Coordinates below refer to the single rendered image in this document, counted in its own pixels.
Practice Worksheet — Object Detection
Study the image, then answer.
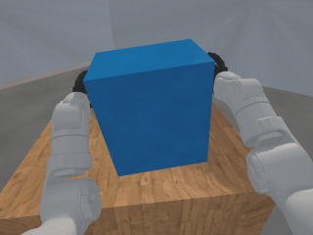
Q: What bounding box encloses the robot left hand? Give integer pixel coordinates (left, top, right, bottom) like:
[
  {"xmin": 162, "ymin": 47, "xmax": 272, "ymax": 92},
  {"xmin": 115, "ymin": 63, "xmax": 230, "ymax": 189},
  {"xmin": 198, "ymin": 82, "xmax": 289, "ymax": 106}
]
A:
[{"xmin": 72, "ymin": 70, "xmax": 93, "ymax": 108}]

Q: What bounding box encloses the right robot forearm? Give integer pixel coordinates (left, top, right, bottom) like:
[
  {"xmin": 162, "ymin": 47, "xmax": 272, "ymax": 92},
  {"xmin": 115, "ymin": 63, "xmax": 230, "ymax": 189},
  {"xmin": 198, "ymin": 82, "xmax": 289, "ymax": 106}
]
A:
[{"xmin": 213, "ymin": 71, "xmax": 313, "ymax": 169}]

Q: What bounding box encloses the pedestal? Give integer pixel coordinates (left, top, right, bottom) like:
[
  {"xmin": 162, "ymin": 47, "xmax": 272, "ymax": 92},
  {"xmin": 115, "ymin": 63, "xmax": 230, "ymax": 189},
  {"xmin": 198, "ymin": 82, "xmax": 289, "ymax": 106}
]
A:
[{"xmin": 0, "ymin": 101, "xmax": 276, "ymax": 235}]

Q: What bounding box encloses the robot left upper arm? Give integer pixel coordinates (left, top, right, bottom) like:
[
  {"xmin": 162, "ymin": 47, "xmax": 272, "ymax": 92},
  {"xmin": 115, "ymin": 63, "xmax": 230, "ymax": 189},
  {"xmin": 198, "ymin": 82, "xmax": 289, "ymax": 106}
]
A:
[{"xmin": 21, "ymin": 177, "xmax": 102, "ymax": 235}]

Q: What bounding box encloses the carton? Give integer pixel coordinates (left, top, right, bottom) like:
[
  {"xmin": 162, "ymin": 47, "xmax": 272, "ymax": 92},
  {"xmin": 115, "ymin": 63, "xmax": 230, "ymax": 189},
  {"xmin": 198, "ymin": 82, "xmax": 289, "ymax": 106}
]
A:
[{"xmin": 83, "ymin": 38, "xmax": 215, "ymax": 176}]

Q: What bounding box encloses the robot right upper arm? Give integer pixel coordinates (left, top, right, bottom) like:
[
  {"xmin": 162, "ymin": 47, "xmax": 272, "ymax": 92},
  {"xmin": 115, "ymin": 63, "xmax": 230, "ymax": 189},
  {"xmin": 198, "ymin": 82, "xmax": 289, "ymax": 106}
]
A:
[{"xmin": 246, "ymin": 141, "xmax": 313, "ymax": 235}]

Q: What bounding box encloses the robot right hand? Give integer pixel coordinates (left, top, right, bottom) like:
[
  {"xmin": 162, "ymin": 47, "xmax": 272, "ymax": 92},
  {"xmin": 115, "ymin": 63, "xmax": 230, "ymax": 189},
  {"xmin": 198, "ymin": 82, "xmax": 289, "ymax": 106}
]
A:
[{"xmin": 207, "ymin": 52, "xmax": 228, "ymax": 93}]

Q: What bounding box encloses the left robot forearm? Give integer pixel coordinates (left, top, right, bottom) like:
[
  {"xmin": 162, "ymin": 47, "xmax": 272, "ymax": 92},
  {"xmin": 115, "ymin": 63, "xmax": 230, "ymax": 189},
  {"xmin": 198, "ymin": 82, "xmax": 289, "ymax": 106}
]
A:
[{"xmin": 39, "ymin": 91, "xmax": 93, "ymax": 222}]

